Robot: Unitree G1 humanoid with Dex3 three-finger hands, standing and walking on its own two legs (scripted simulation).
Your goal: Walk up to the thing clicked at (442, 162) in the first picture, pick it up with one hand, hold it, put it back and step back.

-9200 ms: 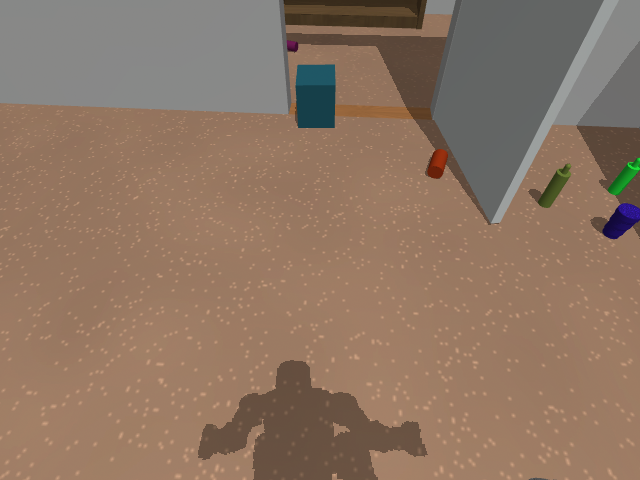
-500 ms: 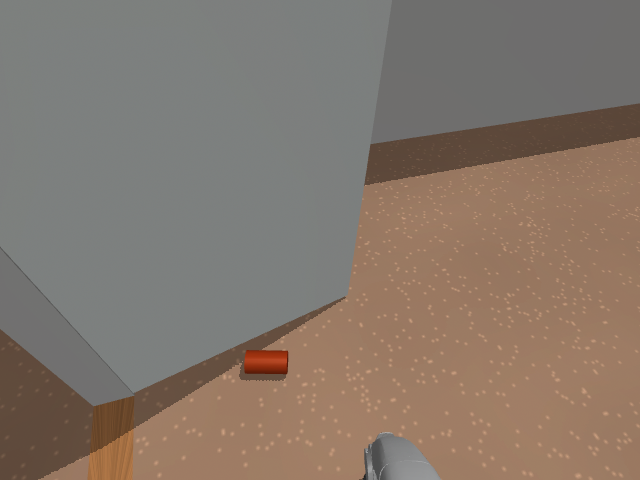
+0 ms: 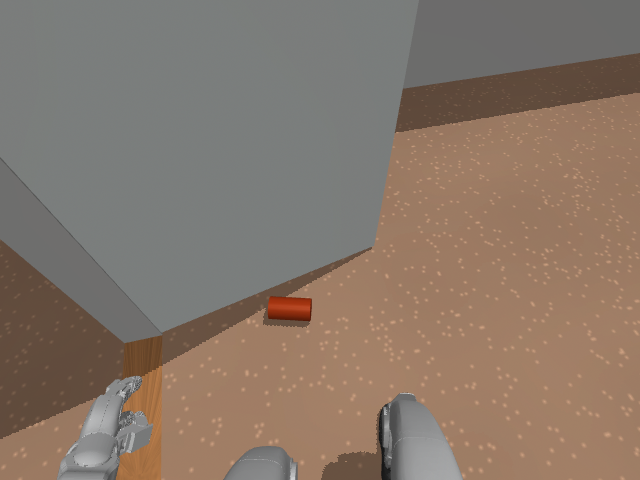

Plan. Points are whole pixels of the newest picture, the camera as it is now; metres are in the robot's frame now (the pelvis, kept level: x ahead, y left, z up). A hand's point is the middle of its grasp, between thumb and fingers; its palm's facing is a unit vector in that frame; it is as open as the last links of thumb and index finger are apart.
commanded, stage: walk up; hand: left
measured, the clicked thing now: (290, 308) +0.63 +0.12 -0.69
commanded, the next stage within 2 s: none
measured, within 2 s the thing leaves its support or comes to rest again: neither
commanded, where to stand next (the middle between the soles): +0.15 -0.06 m, yaw -5 degrees
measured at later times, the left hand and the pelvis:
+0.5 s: hand out of the picture +0.02 +0.25 -0.12, palm faces -0.11 -0.93 -0.36, open 7.4 cm; pelvis -0.05 +0.00 +0.03, yaw -5 degrees
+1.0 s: hand out of the picture +0.08 +0.24 -0.10, palm faces -0.12 -0.94 -0.32, open 7.4 cm; pelvis -0.04 +0.00 +0.05, yaw -6 degrees
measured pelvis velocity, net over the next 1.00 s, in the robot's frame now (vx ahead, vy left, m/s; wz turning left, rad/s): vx -0.04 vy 0.00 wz -0.11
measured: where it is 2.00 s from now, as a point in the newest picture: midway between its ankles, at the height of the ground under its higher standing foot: outside the picture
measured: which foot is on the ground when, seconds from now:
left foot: down 0.00-1.00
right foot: down 0.00-0.00, up 0.02-0.34, down 0.36-1.00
